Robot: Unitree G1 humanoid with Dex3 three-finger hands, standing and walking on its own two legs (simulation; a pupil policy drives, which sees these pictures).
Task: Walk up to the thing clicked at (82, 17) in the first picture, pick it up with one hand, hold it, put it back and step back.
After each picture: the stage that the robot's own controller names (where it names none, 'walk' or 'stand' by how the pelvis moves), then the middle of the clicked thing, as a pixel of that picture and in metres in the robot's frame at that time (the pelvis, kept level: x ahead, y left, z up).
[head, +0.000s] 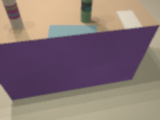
stand; (86, 2) +0.92 -0.01 +0.00
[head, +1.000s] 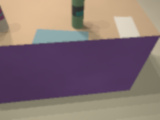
rise first; (77, 6) +0.81 +0.08 +0.02
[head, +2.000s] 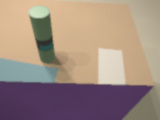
stand; (44, 38) +0.51 +0.20 +0.02
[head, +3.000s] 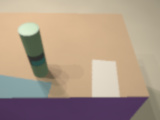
stand; (35, 53) +0.48 +0.20 +0.01
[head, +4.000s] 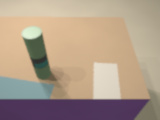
stand; (38, 56) +0.48 +0.20 +0.00
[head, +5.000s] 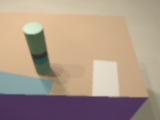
stand; (38, 51) +0.50 +0.20 +0.00
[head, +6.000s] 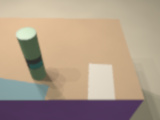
stand; (33, 56) +0.48 +0.22 +0.00
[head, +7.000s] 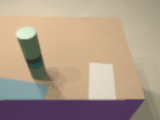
stand; (33, 56) +0.48 +0.22 +0.00
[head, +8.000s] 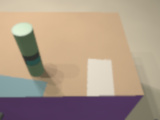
rise first; (30, 53) +0.48 +0.23 +0.00
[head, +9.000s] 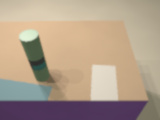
go down; (36, 58) +0.48 +0.23 +0.00
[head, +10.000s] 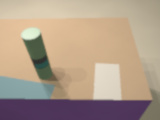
go down; (39, 56) +0.48 +0.23 +0.01
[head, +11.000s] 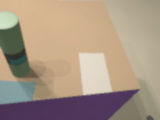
go down; (14, 49) +0.45 +0.21 +0.05
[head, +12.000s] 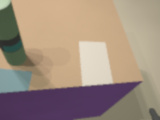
close in; (8, 35) +0.46 +0.22 +0.07
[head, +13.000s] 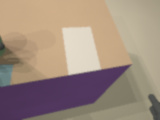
close; out of the picture +0.49 +0.24 +0.09
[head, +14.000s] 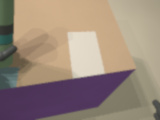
close; (0, 26) +0.48 +0.21 +0.09
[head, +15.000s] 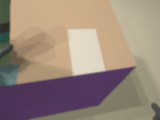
lift; out of the picture +0.49 +0.21 +0.09
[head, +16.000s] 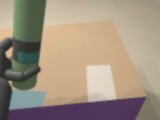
lift; (27, 44) +0.34 +0.15 +0.23
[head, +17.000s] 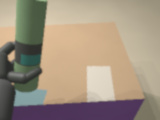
hold; (29, 47) +0.34 +0.16 +0.21
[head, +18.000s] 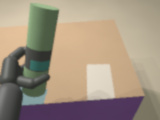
crouch; (39, 53) +0.35 +0.13 +0.19
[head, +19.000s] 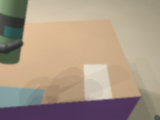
crouch; (12, 21) +0.44 +0.21 +0.23
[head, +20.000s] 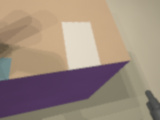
lower; out of the picture +0.53 +0.23 +0.09
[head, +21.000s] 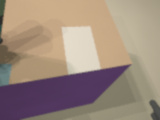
lower; out of the picture +0.51 +0.22 +0.10
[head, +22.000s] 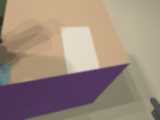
lower; out of the picture +0.51 +0.21 +0.09
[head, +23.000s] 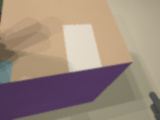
lower; out of the picture +0.51 +0.22 +0.10
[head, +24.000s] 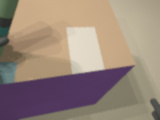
loosen; out of the picture +0.50 +0.20 +0.09
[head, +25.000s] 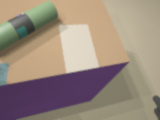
withdraw; (23, 25) +0.55 +0.13 +0.01
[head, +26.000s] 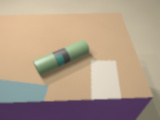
sink last; (62, 56) +0.53 +0.12 -0.04
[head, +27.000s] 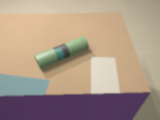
stand; (62, 52) +0.56 +0.13 -0.04
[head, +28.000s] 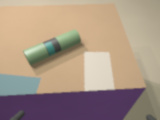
stand; (53, 46) +0.56 +0.14 -0.03
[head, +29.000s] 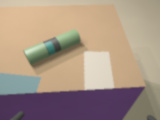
stand; (53, 46) +0.56 +0.14 -0.02
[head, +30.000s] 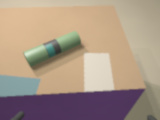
stand; (53, 48) +0.55 +0.14 -0.02
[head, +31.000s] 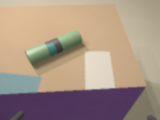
stand; (54, 46) +0.56 +0.14 -0.02
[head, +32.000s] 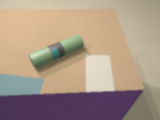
stand; (57, 50) +0.55 +0.13 -0.05
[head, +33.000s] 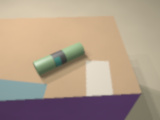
walk; (59, 58) +0.56 +0.12 -0.09
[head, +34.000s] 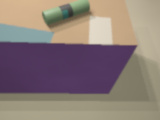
walk; (66, 11) +0.77 +0.11 -0.07
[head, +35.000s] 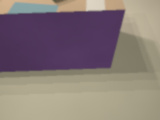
stand; out of the picture +1.07 +0.14 -0.07
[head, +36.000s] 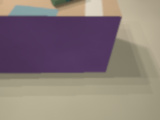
stand; out of the picture +1.09 +0.11 -0.09
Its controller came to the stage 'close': yes
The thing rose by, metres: 0.22
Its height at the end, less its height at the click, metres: -0.09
